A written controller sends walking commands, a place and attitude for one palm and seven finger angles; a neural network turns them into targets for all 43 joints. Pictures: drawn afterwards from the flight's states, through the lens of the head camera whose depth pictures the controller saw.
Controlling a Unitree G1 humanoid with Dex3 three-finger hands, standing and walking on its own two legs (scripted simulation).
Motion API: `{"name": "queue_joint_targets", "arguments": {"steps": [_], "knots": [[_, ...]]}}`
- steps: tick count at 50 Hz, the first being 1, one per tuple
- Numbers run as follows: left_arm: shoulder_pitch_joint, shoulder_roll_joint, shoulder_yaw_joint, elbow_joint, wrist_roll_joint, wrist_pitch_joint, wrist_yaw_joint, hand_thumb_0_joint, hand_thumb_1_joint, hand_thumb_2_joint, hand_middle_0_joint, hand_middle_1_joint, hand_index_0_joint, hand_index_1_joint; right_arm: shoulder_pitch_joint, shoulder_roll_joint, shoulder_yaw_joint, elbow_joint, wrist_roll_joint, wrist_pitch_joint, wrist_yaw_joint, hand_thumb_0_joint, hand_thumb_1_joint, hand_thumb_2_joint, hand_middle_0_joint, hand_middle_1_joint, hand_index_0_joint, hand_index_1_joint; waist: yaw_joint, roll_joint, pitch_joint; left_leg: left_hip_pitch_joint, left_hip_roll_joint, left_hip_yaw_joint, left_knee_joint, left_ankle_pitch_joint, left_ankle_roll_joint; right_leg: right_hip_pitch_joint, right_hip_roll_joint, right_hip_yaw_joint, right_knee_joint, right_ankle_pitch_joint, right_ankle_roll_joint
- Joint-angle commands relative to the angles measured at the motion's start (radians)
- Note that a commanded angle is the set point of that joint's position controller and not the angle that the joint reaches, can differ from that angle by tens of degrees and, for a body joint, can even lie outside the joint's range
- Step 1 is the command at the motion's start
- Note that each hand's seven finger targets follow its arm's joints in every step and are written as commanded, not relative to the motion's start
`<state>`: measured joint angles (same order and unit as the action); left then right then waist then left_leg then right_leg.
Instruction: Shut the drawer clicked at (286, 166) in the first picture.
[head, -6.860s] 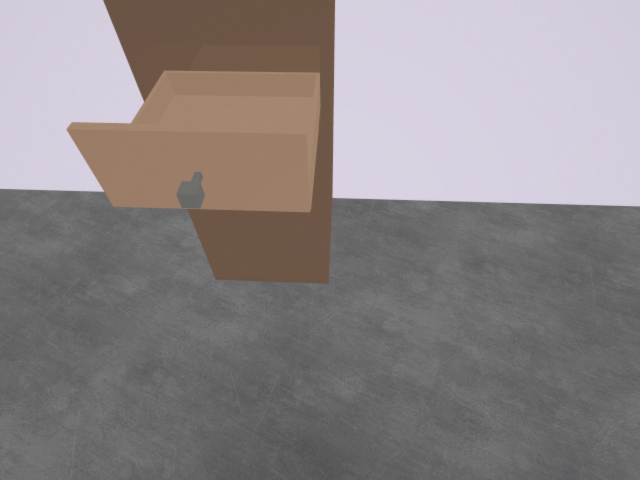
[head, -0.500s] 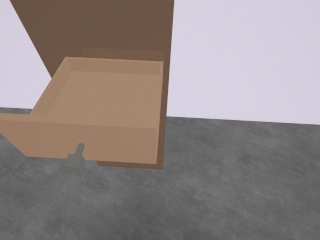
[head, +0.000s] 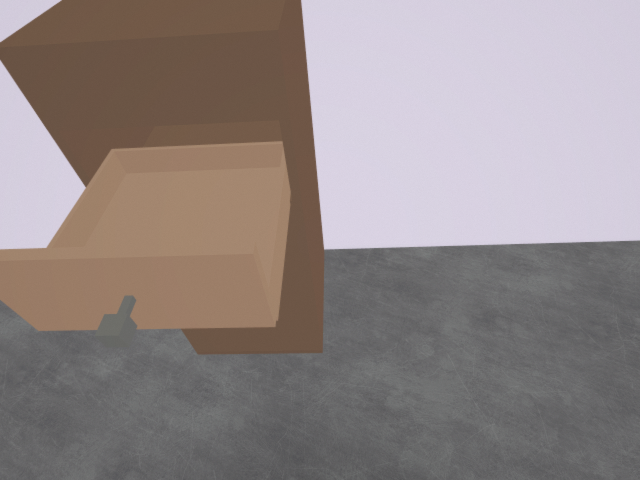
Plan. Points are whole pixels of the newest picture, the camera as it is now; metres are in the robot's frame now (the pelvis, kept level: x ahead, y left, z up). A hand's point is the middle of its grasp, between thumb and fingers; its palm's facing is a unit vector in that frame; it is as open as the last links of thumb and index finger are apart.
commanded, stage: come to a stop and stand still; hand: left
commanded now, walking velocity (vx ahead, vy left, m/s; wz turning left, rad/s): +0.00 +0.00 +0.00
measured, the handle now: (121, 319) +0.32 +0.29 +0.03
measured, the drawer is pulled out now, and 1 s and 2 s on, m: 0.30 0.30 0.29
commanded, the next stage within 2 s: look again from close up in 0.14 s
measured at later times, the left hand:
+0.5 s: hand out of the picture +0.01 +0.17 -0.17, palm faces +0.05 -0.98 -0.19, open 7.3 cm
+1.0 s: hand out of the picture +0.14 +0.22 -0.09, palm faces +0.24 -0.94 -0.24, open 7.1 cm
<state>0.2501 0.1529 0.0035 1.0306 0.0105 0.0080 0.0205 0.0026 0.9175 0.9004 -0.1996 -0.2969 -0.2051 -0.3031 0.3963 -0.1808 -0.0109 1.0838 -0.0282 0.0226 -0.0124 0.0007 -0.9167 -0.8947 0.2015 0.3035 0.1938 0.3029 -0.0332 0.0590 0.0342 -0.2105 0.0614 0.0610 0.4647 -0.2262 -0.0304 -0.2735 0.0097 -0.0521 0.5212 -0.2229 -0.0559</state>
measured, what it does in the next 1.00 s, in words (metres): stands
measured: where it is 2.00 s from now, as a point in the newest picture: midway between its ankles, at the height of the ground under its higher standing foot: outside the picture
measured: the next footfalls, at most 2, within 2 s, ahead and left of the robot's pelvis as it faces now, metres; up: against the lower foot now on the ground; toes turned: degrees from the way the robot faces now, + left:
none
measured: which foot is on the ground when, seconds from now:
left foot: down 0.00-1.00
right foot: down 0.00-1.00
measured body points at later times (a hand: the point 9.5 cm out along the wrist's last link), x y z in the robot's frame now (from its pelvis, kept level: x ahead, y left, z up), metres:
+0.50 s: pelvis +0.02 +0.01 +0.01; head +0.03 +0.00 +0.45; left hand +0.01 +0.23 -0.15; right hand +0.01 -0.19 -0.17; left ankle +0.02 +0.16 -0.74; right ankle +0.04 -0.08 -0.74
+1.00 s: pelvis +0.04 +0.03 +0.00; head +0.04 +0.00 +0.45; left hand +0.13 +0.27 -0.08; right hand +0.07 -0.21 -0.15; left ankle +0.02 +0.16 -0.74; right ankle +0.04 -0.08 -0.74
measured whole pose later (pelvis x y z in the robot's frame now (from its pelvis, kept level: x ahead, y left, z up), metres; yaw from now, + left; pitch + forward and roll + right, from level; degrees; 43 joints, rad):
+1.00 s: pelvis +0.04 +0.03 +0.00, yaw +1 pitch -1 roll +0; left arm 0.46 0.17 0.01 0.42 -0.12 -0.02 0.11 0.04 0.96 0.90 -0.22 -0.32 -0.22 -0.32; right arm 0.35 -0.20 0.00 0.98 0.03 -0.18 -0.09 0.02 -0.93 -0.89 0.21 0.30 0.20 0.30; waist 0.01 0.05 0.02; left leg -0.18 0.04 0.05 0.48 -0.28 -0.02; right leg -0.22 -0.01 -0.06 0.51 -0.27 -0.02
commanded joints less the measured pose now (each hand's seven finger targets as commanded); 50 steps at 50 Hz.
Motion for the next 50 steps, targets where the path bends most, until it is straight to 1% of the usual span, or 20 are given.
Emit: {"name": "queue_joint_targets", "arguments": {"steps": [1,2,3,7,10,15,17,20,25,27,30,40,43,44,45,46,47,48,49,50], "knots": [[0.013,0.138,0.030,-0.030,-0.004,-0.029,0.004,0.000,0.900,0.900,-0.200,-0.300,-0.200,-0.300,0.067,-0.036,0.001,-0.015,0.004,-0.029,-0.001,0.000,-0.900,-0.900,0.200,0.300,0.200,0.300,0.012,-0.076,0.039,-0.005,0.005,-0.044,-0.062,-0.070,0.039,-0.069,-0.133,0.183,-0.247,-0.296,-0.012],[0.017,0.133,0.029,-0.022,-0.004,-0.031,0.004,0.000,0.900,0.900,-0.200,-0.300,-0.200,-0.300,0.069,-0.025,0.003,-0.008,0.006,-0.031,-0.003,0.000,-0.900,-0.900,0.200,0.300,0.200,0.300,0.015,-0.084,0.043,-0.010,0.014,-0.048,-0.083,-0.068,0.039,-0.052,-0.124,0.167,-0.244,-0.267,-0.009],[0.021,0.129,0.028,-0.013,-0.004,-0.031,0.004,0.000,0.900,0.900,-0.200,-0.300,-0.200,-0.300,0.070,-0.031,0.004,-0.001,0.006,-0.034,-0.004,0.000,-0.900,-0.900,0.200,0.300,0.200,0.300,0.018,-0.060,0.049,-0.025,0.013,-0.049,-0.086,-0.067,0.038,-0.041,-0.124,0.167,-0.239,-0.254,-0.007],[0.041,0.120,0.022,0.024,-0.005,-0.037,0.004,0.000,0.900,0.900,-0.200,-0.300,-0.200,-0.300,0.083,-0.017,0.008,0.025,0.009,-0.038,-0.008,0.000,-0.900,-0.900,0.200,0.300,0.200,0.300,0.021,-0.099,0.041,-0.017,0.018,-0.049,-0.092,-0.036,0.034,-0.008,-0.124,0.154,-0.242,-0.200,-0.008],[0.052,0.104,0.017,0.045,-0.007,-0.040,0.005,0.000,0.900,0.900,-0.200,-0.300,-0.200,-0.300,0.083,-0.017,0.010,0.037,0.010,-0.043,-0.011,0.000,-0.900,-0.900,0.200,0.300,0.200,0.300,0.022,-0.049,0.042,-0.011,0.025,-0.052,-0.101,-0.006,0.033,0.005,-0.120,0.143,-0.223,-0.132,-0.006],[0.071,0.089,0.011,0.071,-0.005,-0.041,0.006,0.000,0.900,0.900,-0.200,-0.300,-0.200,-0.300,0.064,-0.014,0.012,0.045,0.013,-0.046,-0.016,0.000,-0.900,-0.900,0.200,0.300,0.200,0.300,0.027,-0.040,0.059,-0.009,0.032,-0.057,-0.119,0.006,0.034,0.016,-0.112,0.129,-0.210,-0.076,0.002],[0.075,0.082,0.010,0.075,-0.003,-0.042,0.007,0.000,0.900,0.900,-0.200,-0.300,-0.200,-0.300,0.062,-0.008,0.009,0.048,0.014,-0.048,-0.018,0.000,-0.900,-0.900,0.200,0.300,0.200,0.300,0.024,-0.067,0.052,0.002,0.038,-0.062,-0.129,0.017,0.036,0.025,-0.105,0.121,-0.203,-0.047,0.004],[0.085,0.078,0.007,0.083,-0.003,-0.044,0.008,0.000,0.900,0.900,-0.200,-0.300,-0.200,-0.300,0.040,-0.013,0.008,0.044,0.015,-0.050,-0.019,0.000,-0.900,-0.900,0.200,0.300,0.200,0.300,0.026,-0.054,0.049,0.011,0.038,-0.060,-0.122,0.037,0.036,0.029,-0.109,0.120,-0.194,0.001,0.007],[0.091,0.072,0.007,0.087,-0.001,-0.044,0.010,0.000,0.900,0.900,-0.200,-0.300,-0.200,-0.300,0.012,-0.017,0.006,0.040,0.016,-0.052,-0.022,0.000,-0.900,-0.900,0.200,0.300,0.200,0.300,0.028,-0.045,0.053,0.025,0.044,-0.061,-0.126,0.052,0.039,0.027,-0.106,0.113,-0.178,0.043,0.011],[0.091,0.071,0.006,0.089,0.002,-0.042,0.010,0.000,0.900,0.900,-0.200,-0.300,-0.200,-0.300,0.007,-0.015,0.006,0.044,0.016,-0.053,-0.023,0.000,-0.900,-0.900,0.200,0.300,0.200,0.300,0.029,-0.070,0.056,0.028,0.047,-0.068,-0.135,0.061,0.042,0.033,-0.103,0.103,-0.173,0.055,0.014],[0.091,0.072,0.008,0.087,0.001,-0.044,0.011,0.000,0.900,0.900,-0.200,-0.300,-0.200,-0.300,-0.004,-0.021,0.006,0.044,0.016,-0.057,-0.023,0.000,-0.900,-0.900,0.200,0.300,0.200,0.300,0.030,-0.047,0.044,0.034,0.046,-0.068,-0.131,0.099,0.043,0.050,-0.108,0.101,-0.158,0.105,0.013],[0.086,0.084,0.013,0.085,0.001,-0.044,0.012,0.000,0.900,0.900,-0.200,-0.300,-0.200,-0.300,-0.025,-0.027,0.004,0.046,0.015,-0.058,-0.024,0.000,-0.900,-0.900,0.200,0.300,0.200,0.300,0.035,-0.041,0.023,0.049,0.047,-0.063,-0.127,0.120,0.043,0.078,-0.115,0.092,-0.144,0.150,0.013],[0.084,0.083,0.012,0.083,0.002,-0.043,0.012,0.000,0.900,0.900,-0.200,-0.300,-0.200,-0.300,-0.025,-0.029,0.003,0.048,0.015,-0.057,-0.024,0.000,-0.900,-0.900,0.200,0.300,0.200,0.300,0.036,-0.062,0.027,0.048,0.046,-0.063,-0.126,0.117,0.043,0.080,-0.114,0.090,-0.146,0.149,0.014],[0.189,0.120,0.017,0.121,0.007,-0.056,0.054,0.000,0.900,0.900,-0.200,-0.300,-0.200,-0.300,-0.170,-0.080,-0.010,-0.028,0.027,-0.059,-0.012,0.000,-0.900,-0.900,0.200,0.300,0.200,0.300,0.092,-0.170,0.039,-0.064,0.053,-0.010,0.122,0.065,0.012,0.101,-0.192,0.172,-0.152,0.600,0.061],[-0.584,0.305,0.061,-1.409,-0.220,-0.290,0.024,0.000,0.900,0.900,-0.220,-0.322,-0.220,-0.322,-0.140,-0.260,-0.012,-0.383,0.072,-0.214,-0.064,0.000,-0.900,-0.900,0.200,0.300,0.200,0.300,-0.055,0.027,-0.444,0.188,-0.063,-0.027,-0.040,0.149,0.065,0.202,-0.105,0.127,-0.070,0.377,0.038],[-0.159,0.248,0.103,-1.139,-0.130,-0.230,0.072,0.000,0.900,0.900,-0.240,-0.343,-0.240,-0.343,-0.235,-0.153,0.001,-0.328,0.055,-0.294,-0.097,0.000,-0.900,-0.900,0.200,0.300,0.200,0.300,0.048,0.183,-0.412,0.197,-0.056,0.009,-0.053,0.236,0.078,0.199,-0.040,0.076,-0.043,0.214,0.011],[-0.106,0.167,0.043,-1.064,-0.140,-0.182,0.122,0.000,0.900,0.900,-0.260,-0.365,-0.260,-0.365,-0.230,-0.176,-0.017,-0.283,0.063,-0.325,-0.100,0.000,-0.900,-0.900,0.200,0.300,0.200,0.300,0.021,0.164,-0.303,0.107,-0.040,-0.011,-0.040,0.174,0.051,0.128,-0.039,0.037,-0.055,0.104,0.018],[0.175,-0.042,-0.067,-0.893,-0.135,-0.085,0.117,0.000,0.900,0.900,-0.280,-0.387,-0.280,-0.387,-0.178,-0.120,-0.011,-0.286,0.076,-0.329,-0.087,0.000,-0.900,-0.900,0.200,0.300,0.200,0.300,0.017,0.045,-0.197,0.042,-0.029,-0.030,-0.048,0.141,0.057,0.068,-0.031,0.008,-0.063,0.079,0.032],[0.041,-0.036,-0.077,-1.092,-0.183,-0.108,0.093,0.000,0.900,0.900,-0.300,-0.408,-0.300,-0.408,-0.219,-0.157,-0.010,-0.354,0.086,-0.348,-0.087,0.000,-0.900,-0.900,0.200,0.300,0.200,0.300,0.005,-0.031,-0.066,-0.002,-0.032,-0.059,-0.039,0.083,0.057,0.004,-0.036,-0.006,-0.069,0.039,0.046],[0.042,0.026,-0.020,-1.119,-0.176,-0.154,0.079,0.000,0.900,0.900,-0.320,-0.430,-0.320,-0.430,-0.217,-0.181,-0.034,-0.377,0.073,-0.369,-0.089,0.000,-0.900,-0.900,0.200,0.300,0.200,0.300,-0.013,-0.126,-0.063,-0.030,-0.041,-0.054,-0.006,0.025,0.060,-0.060,-0.036,-0.014,-0.079,-0.049,0.054]]}}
